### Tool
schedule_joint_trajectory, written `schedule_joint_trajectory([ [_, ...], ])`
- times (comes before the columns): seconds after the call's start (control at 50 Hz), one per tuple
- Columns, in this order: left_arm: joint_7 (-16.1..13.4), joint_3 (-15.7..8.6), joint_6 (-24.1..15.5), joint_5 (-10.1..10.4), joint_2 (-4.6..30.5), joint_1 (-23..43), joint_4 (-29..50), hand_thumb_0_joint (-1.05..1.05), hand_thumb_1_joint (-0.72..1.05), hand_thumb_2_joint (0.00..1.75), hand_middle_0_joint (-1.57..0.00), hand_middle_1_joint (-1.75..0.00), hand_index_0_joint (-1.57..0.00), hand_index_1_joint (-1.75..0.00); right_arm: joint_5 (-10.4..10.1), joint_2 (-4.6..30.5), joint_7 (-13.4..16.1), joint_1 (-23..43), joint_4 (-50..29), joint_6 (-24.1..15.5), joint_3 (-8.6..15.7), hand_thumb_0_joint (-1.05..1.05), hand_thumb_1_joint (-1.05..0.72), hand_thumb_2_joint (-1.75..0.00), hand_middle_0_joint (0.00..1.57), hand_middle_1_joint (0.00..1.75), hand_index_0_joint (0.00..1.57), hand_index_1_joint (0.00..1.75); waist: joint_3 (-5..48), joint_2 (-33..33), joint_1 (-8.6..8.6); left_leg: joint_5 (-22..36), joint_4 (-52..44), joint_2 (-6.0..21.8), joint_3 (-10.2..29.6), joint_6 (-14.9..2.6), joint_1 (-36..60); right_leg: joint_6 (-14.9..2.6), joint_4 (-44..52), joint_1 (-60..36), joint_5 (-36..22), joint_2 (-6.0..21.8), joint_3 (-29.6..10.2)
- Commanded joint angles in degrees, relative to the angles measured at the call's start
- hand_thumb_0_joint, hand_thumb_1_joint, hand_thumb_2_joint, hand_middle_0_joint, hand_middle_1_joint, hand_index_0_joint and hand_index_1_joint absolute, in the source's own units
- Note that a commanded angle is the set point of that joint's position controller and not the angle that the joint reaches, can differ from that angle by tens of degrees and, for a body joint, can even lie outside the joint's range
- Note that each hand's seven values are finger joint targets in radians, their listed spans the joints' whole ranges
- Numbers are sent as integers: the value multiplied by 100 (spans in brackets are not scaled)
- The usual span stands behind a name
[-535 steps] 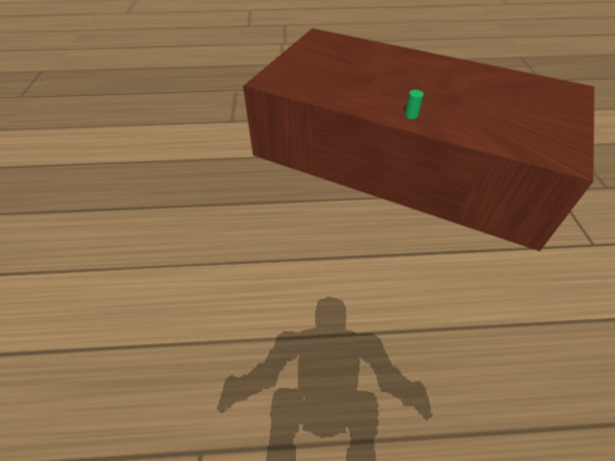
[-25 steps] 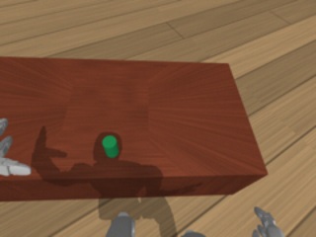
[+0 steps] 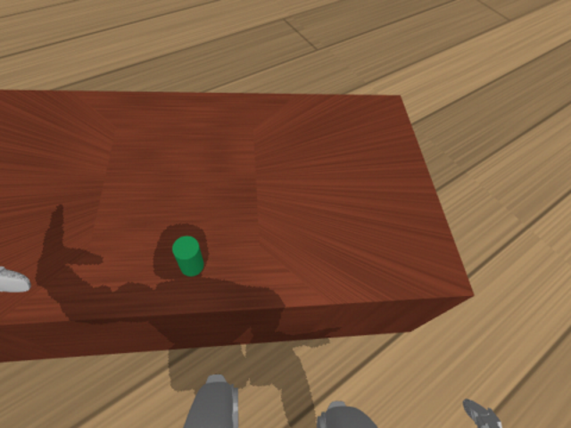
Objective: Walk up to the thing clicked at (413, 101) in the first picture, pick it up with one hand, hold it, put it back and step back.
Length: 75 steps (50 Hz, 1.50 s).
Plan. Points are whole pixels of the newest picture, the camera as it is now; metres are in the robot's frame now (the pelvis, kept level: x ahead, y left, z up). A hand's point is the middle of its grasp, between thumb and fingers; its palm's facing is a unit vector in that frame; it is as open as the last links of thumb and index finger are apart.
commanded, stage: go down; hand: left
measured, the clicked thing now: (189, 256) +0.46 +0.20 -0.27
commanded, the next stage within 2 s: none
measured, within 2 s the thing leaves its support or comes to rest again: neither
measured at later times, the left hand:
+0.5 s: hand out of the picture +0.36 +0.39 +0.01, palm faces +0.18 -0.98 -0.11, open 17.1 cm
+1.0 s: hand out of the picture +0.37 +0.39 +0.01, palm faces +0.18 -0.98 -0.09, open 17.2 cm
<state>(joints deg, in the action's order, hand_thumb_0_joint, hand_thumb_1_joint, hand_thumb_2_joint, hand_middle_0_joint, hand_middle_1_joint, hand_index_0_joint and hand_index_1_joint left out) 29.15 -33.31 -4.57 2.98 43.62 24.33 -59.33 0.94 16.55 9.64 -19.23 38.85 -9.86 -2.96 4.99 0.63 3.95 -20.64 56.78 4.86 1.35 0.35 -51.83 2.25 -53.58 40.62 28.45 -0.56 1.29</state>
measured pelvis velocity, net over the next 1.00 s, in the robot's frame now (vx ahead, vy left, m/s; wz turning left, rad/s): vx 0.01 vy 0.01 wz -0.01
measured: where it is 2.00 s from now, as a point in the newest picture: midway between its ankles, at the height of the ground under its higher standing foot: outside the picture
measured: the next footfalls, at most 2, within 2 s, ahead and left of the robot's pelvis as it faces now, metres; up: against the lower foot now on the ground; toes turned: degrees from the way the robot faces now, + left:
none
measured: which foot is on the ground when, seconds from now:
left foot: down 0.00-1.00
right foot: down 0.00-1.00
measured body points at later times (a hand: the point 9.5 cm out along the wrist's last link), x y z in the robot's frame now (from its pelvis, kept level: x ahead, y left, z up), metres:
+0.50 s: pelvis +0.01 +0.01 +0.00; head +0.11 +0.05 +0.43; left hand +0.34 +0.44 +0.02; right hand +0.10 -0.27 -0.09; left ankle +0.06 +0.12 -0.68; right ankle -0.02 -0.15 -0.68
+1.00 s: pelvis +0.01 +0.01 -0.01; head +0.13 +0.06 +0.42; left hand +0.36 +0.45 +0.02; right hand +0.09 -0.27 -0.10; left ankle +0.06 +0.12 -0.68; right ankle -0.02 -0.15 -0.68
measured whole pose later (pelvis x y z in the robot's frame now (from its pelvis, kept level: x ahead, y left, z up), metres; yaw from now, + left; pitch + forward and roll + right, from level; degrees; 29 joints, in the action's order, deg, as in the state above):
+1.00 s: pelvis +0.01 +0.01 -0.01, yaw +0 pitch +19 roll -5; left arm 32.5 -36.8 -10.0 4.5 46.8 30.1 -62.8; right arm 2.1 16.5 9.0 -17.1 38.8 -8.4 -3.8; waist 4.5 1.3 4.5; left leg -22.6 61.0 4.8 2.1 -0.2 -57.6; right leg 2.9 -56.3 45.3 29.9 -0.7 1.8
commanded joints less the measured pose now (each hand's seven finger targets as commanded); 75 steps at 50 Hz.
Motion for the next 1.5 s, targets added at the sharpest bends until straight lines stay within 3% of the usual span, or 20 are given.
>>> schedule_joint_trajectory([
  [0.0, 19, -360, -340, 172, 2212, 1233, 917, 0, -42, 6, -6, -2, -4, -3, -2, 1133, 103, -324, -524, -190, 430, 0, -90, -90, 20, 30, 20, 30, 1863, -1045, -161, 1247, -670, -169, 51, -136, 2482, -298, 768, 400, -1294, -166, 130],
  [0.28, 118, -413, -569, 225, 2375, 1857, 965, 0, -42, 5, -6, -1, -4, -3, 30, 1184, 122, -339, -466, -144, 449, 0, -90, -90, 20, 30, 20, 30, 1950, -1244, -19, 686, -682, -147, 119, -98, 2505, -322, 709, 619, -896, -176, 131],
  [0.44, 157, -431, -567, 249, 2353, 1722, 943, 0, -45, 5, -6, -2, -4, -4, 58, 1168, 102, -380, -449, -85, 424, 0, -90, -90, 20, 30, 20, 30, 2161, -1256, -99, 1357, -525, -129, 162, -118, 2578, -321, 608, 612, -1275, -178, 191],
  [0.48, 170, -502, -582, 250, 2421, 1644, 892, 0, -46, 5, -6, -2, -4, -4, 54, 1156, 102, -293, -520, -92, 408, 0, -90, -90, 20, 30, 20, 30, 2045, -1250, -132, 1153, -580, -112, 188, -105, 2495, -323, 607, 624, -1150, -191, 212],
  [0.54, 155, -491, -633, 305, 2334, 1664, 1002, 0, -46, 5, -6, -2, -4, -4, 46, 1179, 85, -369, -478, -77, 431, 0, -90, -90, 20, 30, 20, 30, 2154, -1274, -120, 1593, -530, -96, 194, -95, 2733, -320, 572, 664, -1366, -196, 226],
  [0.6, 156, -588, -671, 300, 2477, 1764, 992, 0, -47, 5, -6, -2, -4, -4, 69, 1183, 86, -366, -450, -82, 433, 0, -90, -90, 20, 30, 20, 30, 2229, -1261, -108, 1569, -476, -96, 213, -109, 2680, -314, 569, 666, -1360, -188, 219],
  [0.64, 157, -573, -717, 305, 2455, 1793, 999, 0, -46, 5, -6, -3, -4, -4, 60, 1145, 86, -309, -505, -76, 400, 0, -90, -90, 20, 30, 20, 30, 1995, -1084, -75, 1233, -489, -135, 169, -132, 2396, -310, 609, 616, -1235, -170, 166],
  [0.76, 265, -631, -795, 344, 2487, 1875, 881, 0, -47, 5, -6, -3, -4, -4, 106, 1201, 70, -441, -358, -60, 434, 0, -91, -90, 20, 30, 20, 30, 2264, -1288, -76, 1662, -385, -76, 251, -109, 2684, -307, 471, 789, -1375, -175, 210],
  [0.84, 305, -605, -843, 329, 2509, 2023, 823, 0, -48, 5, -6, -3, -4, -4, 112, 1196, 71, -404, -369, -27, 412, 0, -91, -90, 20, 30, 20, 30, 2143, -1279, -37, 1324, -390, -93, 235, -114, 2500, -314, 482, 866, -1184, -167, 180],
  [0.9, 289, -683, -878, 322, 2663, 2050, 847, 0, -46, 5, -6, -2, -4, -4, 120, 1177, 61, -419, -389, -26, 372, 0, -91, -90, 20, 30, 20, 30, 2317, -1236, -56, 1535, -267, -135, 163, -149, 2490, -293, 486, 747, -1407, -144, 139],
  [0.92, 308, -647, -872, 341, 2523, 1967, 697, 0, -47, 4, -6, -2, -4, -3, 112, 1182, 59, -395, -419, -29, 381, 0, -91, -90, 20, 30, 20, 30, 2293, -1120, -4, 1493, -262, -126, 177, -154, 2489, -289, 489, 772, -1377, -158, 151],
  [1.02, 323, -776, -916, 350, 2724, 1993, 698, 0, -48, 5, -6, -3, -4, -4, 113, 1205, 48, -337, -432, -1, 379, 0, -90, -90, 20, 30, 20, 30, 2282, -1277, -102, 1117, -330, -119, 233, -119, 2311, -324, 399, 916, -1066, -171, 186],
  [1.1, 348, -839, -949, 401, 2724, 1825, 684, 0, -46, 5, -7, -3, -4, -4, 106, 1205, 36, -370, -453, -8, 346, 0, -91, -90, 20, 30, 20, 30, 2373, -1158, -123, 1492, -225, -139, 208, -143, 2346, -302, 396, 815, -1334, -156, 174],
  [1.16, 417, -737, -949, 418, 2543, 1767, 633, 0, -49, 4, -7, -3, -4, -5, 126, 1226, 18, -402, -380, 6, 389, 0, -91, -90, 20, 30, 20, 30, 2378, -1348, -99, 1580, -218, -94, 282, -106, 2520, -311, 303, 1040, -1252, -170, 223],
  [1.22, 434, -775, -1023, 445, 2655, 1955, 941, 0, -48, 4, -7, -3, -5, -4, 114, 1241, 25, -386, -354, 15, 407, 0, -91, -90, 20, 30, 20, 30, 2329, -1464, -116, 1299, -291, -89, 289, -78, 2484, -328, 286, 1112, -1065, -173, 216],
  [1.26, 448, -748, -1052, 496, 2510, 1998, 865, 0, -48, 4, -6, -3, -4, -4, 105, 1217, 41, -354, -365, 10, 396, 0, -91, -90, 20, 30, 20, 30, 2294, -1285, -9, 1213, -246, -92, 276, -101, 2425, -311, 316, 1121, -1073, -181, 217],
  [1.3, 460, -727, -1091, 532, 2472, 2000, 767, 0, -48, 5, -6, -3, -4, -4, 114, 1196, 37, -450, -186, 13, 387, 0, -91, -90, 20, 30, 20, 30, 2260, -1212, -9, 1198, -185, -107, 277, -113, 2305, -309, 272, 1160, -1072, -175, 200],
  [1.36, 479, -805, -1136, 514, 2549, 1886, 775, 0, -48, 4, -7, -2, -4, -4, 136, 1212, 49, -446, -174, 44, 395, 0, -91, -91, 20, 30, 20, 30, 2455, -1242, -68, 1624, -68, -117, 270, -123, 2479, -296, 237, 1150, -1297, -162, 207],
  [1.46, 468, -967, -1206, 537, 2752, 1974, 990, 0, -49, 5, -6, -2, -4, -4, 137, 1206, 28, -299, -289, 35, 374, 0, -91, -91, 20, 30, 20, 30, 2484, -1320, -159, 1499, -64, -136, 247, -126, 2389, -303, 211, 1118, -1226, -139, 186],
  [1.48, 484, -944, -1186, 532, 2704, 1921, 834, 0, -50, 3, -7, -3, -5, -4, 141, 1213, 32, -343, -222, 38, 382, 0, -92, -91, 20, 30, 20, 30, 2462, -1329, -109, 1496, -64, -121, 285, -119, 2392, -306, 176, 1155, -1201, -150, 210],
])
